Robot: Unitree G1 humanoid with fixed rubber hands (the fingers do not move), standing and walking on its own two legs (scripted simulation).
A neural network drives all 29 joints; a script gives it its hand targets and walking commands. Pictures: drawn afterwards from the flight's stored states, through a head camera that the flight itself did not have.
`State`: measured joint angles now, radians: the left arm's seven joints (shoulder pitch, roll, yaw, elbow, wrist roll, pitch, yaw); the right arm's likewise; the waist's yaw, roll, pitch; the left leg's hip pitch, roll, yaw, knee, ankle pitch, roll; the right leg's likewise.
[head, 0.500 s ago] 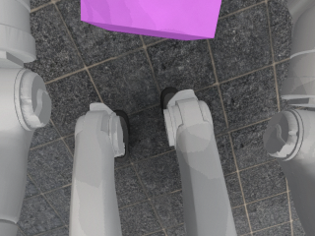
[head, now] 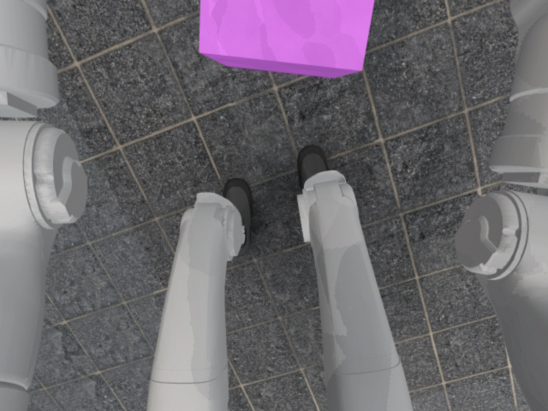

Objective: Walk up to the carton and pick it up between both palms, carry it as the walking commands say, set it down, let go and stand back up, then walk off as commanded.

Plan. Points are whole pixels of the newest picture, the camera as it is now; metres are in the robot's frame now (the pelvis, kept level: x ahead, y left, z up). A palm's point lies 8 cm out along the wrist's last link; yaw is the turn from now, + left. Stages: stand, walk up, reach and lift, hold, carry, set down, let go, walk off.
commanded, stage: set down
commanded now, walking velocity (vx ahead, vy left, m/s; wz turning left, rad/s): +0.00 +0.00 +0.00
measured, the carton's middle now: out of the picture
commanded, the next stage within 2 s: let go in 0.24 s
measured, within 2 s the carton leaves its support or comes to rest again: neither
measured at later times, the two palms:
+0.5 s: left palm out of the picture +0.59 +0.13 -0.06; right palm out of the picture +0.49 -0.28 -0.07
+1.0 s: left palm out of the picture +0.39 +0.17 +0.07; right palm out of the picture +0.29 -0.27 +0.06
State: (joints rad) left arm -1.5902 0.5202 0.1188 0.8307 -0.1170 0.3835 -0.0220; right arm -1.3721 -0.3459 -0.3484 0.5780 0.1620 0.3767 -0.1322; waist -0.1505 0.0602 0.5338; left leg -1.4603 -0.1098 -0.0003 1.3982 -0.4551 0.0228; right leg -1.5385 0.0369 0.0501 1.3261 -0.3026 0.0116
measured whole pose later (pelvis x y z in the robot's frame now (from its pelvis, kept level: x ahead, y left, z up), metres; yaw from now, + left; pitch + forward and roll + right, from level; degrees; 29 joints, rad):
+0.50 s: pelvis +0.04 -0.01 +0.09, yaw +0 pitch +27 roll +1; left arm -1.27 0.40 0.18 0.72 0.01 0.28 0.05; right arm -1.08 -0.30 -0.27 0.57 0.05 0.26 -0.03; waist -0.13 0.02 0.52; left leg -1.12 -0.10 -0.04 1.00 -0.35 0.01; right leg -1.19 0.04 0.04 0.94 -0.21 -0.01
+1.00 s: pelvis +0.07 -0.01 +0.14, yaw -1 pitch +8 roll +0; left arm -0.30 0.14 0.19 0.66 0.09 0.18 0.01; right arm -0.15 -0.23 -0.07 0.62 0.04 0.17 0.11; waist -0.10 0.00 0.08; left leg -0.55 -0.05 -0.06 0.79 -0.40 0.01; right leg -0.62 0.06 0.03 0.73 -0.27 -0.02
